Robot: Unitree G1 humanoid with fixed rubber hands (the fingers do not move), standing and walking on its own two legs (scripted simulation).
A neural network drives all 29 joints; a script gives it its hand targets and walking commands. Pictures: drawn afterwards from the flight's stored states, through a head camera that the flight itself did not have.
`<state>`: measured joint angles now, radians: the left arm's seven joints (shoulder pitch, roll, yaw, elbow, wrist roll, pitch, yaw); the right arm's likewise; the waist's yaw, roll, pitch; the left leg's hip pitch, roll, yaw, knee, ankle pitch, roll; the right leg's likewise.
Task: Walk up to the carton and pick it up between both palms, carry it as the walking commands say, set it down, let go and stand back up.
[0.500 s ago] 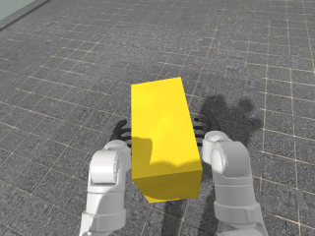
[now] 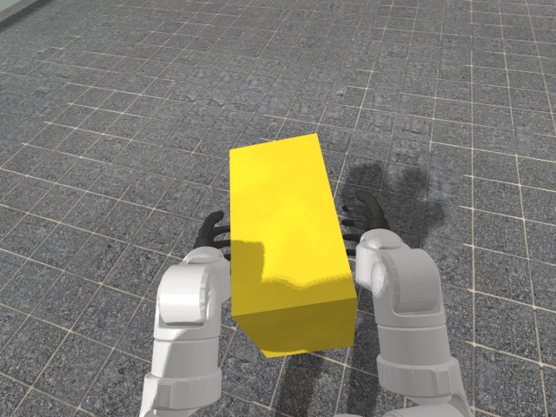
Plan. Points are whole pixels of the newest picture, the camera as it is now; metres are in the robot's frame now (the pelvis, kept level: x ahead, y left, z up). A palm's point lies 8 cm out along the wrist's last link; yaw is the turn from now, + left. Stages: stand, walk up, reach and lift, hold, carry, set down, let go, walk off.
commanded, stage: carry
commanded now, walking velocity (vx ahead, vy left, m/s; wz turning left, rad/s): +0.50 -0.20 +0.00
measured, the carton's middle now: (291, 247) +0.37 -0.01 -0.01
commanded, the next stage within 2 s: none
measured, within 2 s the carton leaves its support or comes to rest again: neither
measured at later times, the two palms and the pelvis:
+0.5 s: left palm (268, 92) +0.62 +0.01 +0.12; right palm (391, 76) +0.63 -0.22 +0.12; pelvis +0.32 -0.10 +0.02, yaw +2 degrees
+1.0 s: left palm (277, 23) +0.95 -0.02 +0.09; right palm (369, 5) +0.96 -0.24 +0.11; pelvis +0.64 -0.13 +0.00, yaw +0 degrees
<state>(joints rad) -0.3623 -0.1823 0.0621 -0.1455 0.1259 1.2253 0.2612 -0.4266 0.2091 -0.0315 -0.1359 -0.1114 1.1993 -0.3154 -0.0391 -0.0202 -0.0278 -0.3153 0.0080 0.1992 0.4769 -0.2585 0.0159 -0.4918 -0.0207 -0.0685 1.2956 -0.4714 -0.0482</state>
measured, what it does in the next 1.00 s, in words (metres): walks ahead: right foot, then left foot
